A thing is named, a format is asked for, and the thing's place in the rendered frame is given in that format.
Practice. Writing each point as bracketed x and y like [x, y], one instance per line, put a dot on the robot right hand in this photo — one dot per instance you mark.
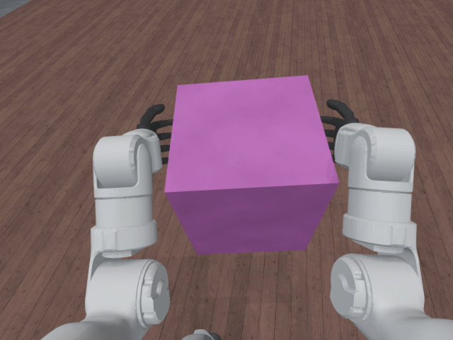
[345, 112]

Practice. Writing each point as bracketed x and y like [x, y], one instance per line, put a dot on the robot left hand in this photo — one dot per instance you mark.
[145, 123]

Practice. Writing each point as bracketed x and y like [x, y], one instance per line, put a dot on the robot right upper arm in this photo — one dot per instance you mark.
[383, 297]

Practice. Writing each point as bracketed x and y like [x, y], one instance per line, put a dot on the robot left upper arm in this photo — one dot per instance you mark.
[124, 299]

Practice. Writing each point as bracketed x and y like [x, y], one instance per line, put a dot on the left robot forearm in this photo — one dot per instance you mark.
[122, 179]

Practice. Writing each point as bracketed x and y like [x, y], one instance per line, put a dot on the robot left shin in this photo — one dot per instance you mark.
[202, 331]

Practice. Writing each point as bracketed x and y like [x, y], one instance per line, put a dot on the right robot forearm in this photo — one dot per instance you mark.
[380, 161]

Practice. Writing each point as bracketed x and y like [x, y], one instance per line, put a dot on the carton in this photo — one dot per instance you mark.
[249, 166]

